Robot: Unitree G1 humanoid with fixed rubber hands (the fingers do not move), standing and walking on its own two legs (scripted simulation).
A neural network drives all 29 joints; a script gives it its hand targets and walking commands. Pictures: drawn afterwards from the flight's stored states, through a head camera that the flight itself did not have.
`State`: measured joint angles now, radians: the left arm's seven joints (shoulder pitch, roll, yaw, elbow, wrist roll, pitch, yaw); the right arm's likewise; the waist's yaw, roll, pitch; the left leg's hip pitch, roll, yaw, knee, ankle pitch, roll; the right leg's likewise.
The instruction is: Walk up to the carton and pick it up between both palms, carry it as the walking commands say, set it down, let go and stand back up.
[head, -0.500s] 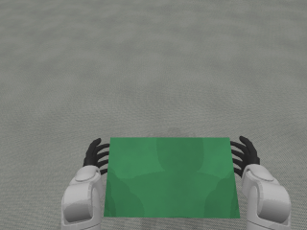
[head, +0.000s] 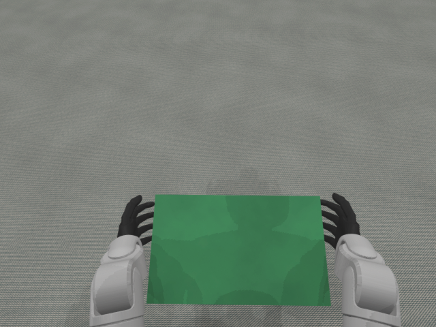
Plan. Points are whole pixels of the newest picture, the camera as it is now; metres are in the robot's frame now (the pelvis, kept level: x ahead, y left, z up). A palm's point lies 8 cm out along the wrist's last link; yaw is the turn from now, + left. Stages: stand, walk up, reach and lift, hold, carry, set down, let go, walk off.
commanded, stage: carry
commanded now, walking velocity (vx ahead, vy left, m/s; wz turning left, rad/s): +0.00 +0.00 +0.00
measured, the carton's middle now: (234, 245) +0.28 +0.00 -0.06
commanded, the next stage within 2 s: hold in 1.68 s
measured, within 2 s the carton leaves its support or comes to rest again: neither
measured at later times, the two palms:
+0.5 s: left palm (122, 279) +0.19 +0.18 +0.04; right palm (356, 282) +0.18 -0.19 +0.03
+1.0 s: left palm (124, 300) +0.16 +0.17 +0.04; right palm (369, 301) +0.16 -0.20 +0.03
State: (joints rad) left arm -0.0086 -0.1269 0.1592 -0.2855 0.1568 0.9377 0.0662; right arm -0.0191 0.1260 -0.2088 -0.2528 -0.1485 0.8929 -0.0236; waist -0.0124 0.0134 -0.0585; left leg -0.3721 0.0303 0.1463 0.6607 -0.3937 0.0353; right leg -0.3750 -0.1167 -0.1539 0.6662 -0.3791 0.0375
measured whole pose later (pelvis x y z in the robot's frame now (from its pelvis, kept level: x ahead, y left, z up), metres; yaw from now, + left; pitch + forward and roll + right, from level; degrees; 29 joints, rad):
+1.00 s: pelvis -0.10 +0.00 +0.01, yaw +1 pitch +3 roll +0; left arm -0.05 -0.13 0.18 -0.01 0.23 0.75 0.02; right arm -0.06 0.09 -0.26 0.02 -0.19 0.71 0.02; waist -0.03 0.02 -0.09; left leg -0.43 0.02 0.14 0.55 -0.18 0.05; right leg -0.42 -0.11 -0.18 0.56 -0.18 0.01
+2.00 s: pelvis -0.10 +0.02 +0.00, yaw -5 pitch +1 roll -4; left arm -0.20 -0.11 0.21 0.21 0.15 0.63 0.08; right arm -0.27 0.03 -0.28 0.16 -0.20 0.67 0.00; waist -0.01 0.19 0.01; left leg -0.46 -0.07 -0.08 0.66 -0.23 0.08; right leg -0.39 0.03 -0.05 0.48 -0.14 0.02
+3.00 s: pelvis +0.00 -0.08 +0.00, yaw -4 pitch +36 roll +2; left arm -0.02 0.07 0.16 0.56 -0.05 -0.18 0.06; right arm -0.05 0.00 0.00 0.49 -0.06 -0.14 -0.18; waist 0.06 -0.06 -0.16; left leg -0.94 -0.03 -0.10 0.58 -0.18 -0.07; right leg -0.93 0.15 0.10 0.55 -0.18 -0.07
